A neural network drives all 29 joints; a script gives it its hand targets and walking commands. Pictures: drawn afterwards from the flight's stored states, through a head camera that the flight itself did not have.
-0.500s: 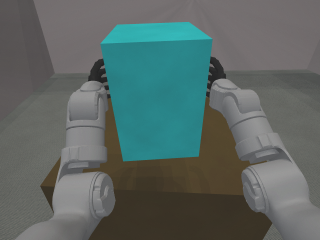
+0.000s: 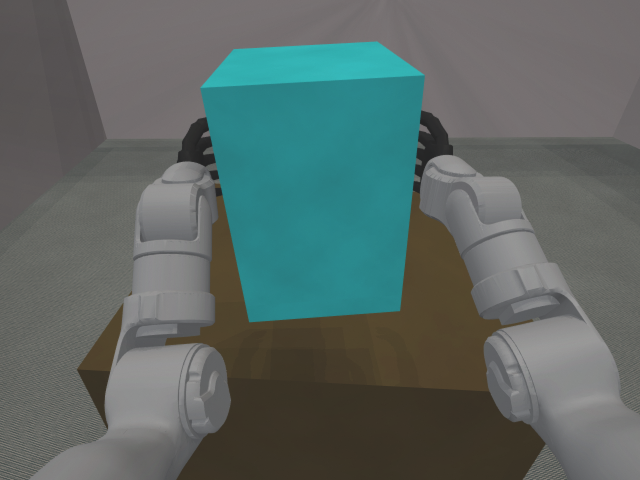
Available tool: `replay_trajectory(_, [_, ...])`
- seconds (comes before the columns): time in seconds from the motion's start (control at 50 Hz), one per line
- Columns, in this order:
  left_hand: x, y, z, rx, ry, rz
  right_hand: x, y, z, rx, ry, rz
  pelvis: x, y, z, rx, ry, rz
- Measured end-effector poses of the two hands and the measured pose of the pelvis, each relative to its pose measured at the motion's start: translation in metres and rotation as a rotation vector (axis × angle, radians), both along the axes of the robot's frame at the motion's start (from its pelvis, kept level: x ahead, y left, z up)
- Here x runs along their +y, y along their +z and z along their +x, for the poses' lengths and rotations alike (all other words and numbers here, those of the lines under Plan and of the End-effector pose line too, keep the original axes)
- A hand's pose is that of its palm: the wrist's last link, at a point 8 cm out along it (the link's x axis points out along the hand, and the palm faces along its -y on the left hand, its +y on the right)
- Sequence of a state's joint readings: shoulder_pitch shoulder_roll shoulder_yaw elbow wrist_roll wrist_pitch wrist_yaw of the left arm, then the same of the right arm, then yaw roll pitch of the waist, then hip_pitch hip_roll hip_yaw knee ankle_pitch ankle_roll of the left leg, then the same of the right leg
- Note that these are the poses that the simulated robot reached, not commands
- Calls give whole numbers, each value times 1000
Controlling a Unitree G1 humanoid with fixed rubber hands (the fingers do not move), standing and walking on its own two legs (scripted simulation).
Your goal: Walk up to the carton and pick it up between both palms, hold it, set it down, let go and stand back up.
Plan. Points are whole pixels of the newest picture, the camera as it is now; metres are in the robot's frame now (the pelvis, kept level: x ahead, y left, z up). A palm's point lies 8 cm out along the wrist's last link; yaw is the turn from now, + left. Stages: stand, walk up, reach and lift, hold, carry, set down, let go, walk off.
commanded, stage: hold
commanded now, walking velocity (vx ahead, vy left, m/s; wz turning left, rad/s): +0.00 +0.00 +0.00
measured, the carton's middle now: (315, 177) +0.41 +0.00 +0.28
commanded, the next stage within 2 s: none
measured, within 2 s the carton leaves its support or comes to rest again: neither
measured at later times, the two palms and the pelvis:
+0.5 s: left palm (196, 179) +0.38 +0.14 +0.29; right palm (436, 174) +0.37 -0.14 +0.30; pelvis +0.00 +0.00 +0.00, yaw +0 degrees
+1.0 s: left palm (194, 181) +0.37 +0.14 +0.29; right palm (436, 175) +0.36 -0.14 +0.30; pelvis +0.00 +0.00 +0.00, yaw +0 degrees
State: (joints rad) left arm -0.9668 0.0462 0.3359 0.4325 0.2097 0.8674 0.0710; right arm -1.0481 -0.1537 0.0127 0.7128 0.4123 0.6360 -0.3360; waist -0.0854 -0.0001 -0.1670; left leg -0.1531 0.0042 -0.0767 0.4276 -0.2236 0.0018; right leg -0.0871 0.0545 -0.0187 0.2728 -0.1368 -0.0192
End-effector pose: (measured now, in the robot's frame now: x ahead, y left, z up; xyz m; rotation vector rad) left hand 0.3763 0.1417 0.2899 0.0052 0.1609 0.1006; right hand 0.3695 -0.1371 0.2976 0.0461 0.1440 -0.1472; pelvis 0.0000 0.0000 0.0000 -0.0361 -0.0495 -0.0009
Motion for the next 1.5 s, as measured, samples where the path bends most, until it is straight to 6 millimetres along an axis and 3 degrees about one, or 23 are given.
replay_trajectory(0.28, [-3, -5, 0, 5, -2, 3, -3, -7, 0, 7, -1, 5, 2, 0, 5, -4, -8, -1])
replay_trajectory(1.1, [-1, 4, -6, -5, -1, 4, -1, 1, -7, 1, -2, 7, 1, 0, -2, -1, -5, 0])
replay_trajectory(1.5, [0, 1, 0, -4, 6, 0, 0, -1, 1, 9, 7, -11, -2, 0, 1, 10, 2, -1])
